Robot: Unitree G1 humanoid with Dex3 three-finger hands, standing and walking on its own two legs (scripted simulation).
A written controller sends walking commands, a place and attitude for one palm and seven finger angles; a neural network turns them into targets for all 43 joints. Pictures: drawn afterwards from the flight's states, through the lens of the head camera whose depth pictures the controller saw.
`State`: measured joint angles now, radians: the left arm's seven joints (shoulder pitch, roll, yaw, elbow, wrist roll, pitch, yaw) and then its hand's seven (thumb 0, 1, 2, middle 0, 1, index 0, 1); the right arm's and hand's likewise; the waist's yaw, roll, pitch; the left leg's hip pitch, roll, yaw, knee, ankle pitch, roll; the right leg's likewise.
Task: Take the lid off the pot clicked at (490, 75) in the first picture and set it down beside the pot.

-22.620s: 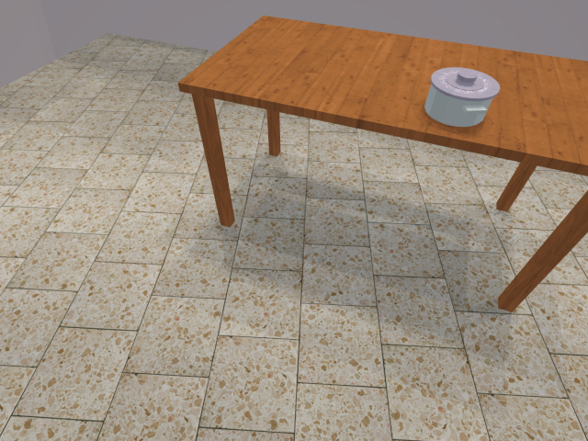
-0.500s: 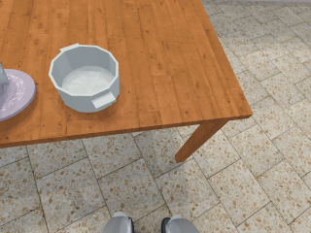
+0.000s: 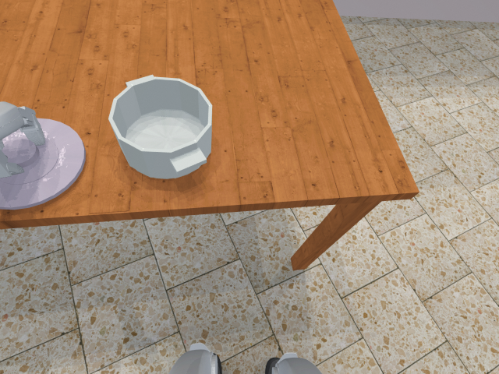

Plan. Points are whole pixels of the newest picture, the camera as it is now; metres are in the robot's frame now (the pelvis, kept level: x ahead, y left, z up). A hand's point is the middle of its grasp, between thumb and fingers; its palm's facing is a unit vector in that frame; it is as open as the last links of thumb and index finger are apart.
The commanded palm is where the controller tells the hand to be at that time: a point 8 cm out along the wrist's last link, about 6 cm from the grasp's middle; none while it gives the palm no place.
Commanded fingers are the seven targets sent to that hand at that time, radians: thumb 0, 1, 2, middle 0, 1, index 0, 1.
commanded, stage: open the fingers wide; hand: left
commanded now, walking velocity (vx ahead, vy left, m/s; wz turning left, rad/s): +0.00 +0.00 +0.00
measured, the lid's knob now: (20, 153) +0.46 +0.37 +0.00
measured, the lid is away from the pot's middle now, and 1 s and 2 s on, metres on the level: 0.23 0.23 0.23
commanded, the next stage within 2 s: raise the empty hand in 0.70 s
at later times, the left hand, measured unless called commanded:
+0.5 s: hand (6, 147) +0.45 +0.36 +0.04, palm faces -0.46 -0.13 -0.88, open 10.3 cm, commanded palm +0.49 +0.35 +0.09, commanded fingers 0.00 0.05 0.51 -0.30 -0.94 -0.30 -0.94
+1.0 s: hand out of the picture +0.45 +0.37 +0.05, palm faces -0.45 -0.15 -0.88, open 11.0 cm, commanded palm +0.49 +0.36 +0.12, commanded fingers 0.00 0.05 0.52 -0.31 -0.94 -0.31 -0.94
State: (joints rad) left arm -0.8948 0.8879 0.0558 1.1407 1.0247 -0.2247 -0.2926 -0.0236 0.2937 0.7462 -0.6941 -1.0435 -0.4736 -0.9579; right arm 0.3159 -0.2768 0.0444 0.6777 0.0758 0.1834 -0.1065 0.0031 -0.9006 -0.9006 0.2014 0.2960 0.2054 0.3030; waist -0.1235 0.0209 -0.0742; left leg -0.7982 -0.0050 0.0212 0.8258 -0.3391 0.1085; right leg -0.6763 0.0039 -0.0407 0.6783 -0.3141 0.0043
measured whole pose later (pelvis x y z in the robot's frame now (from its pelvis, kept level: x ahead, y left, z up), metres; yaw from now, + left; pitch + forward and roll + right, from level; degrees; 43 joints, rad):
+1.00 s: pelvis +0.00 -0.01 +0.00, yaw +0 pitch +19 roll -5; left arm -0.94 0.95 0.09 1.16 1.03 -0.21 -0.32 0.00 0.06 0.52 -0.32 -0.94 -0.32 -0.94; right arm 0.33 -0.28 0.05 0.67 0.09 0.19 -0.11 0.00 -0.90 -0.90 0.20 0.30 0.20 0.30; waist -0.14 0.02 -0.08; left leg -0.82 0.00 0.02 0.85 -0.36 0.10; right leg -0.70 0.02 -0.03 0.71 -0.33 0.03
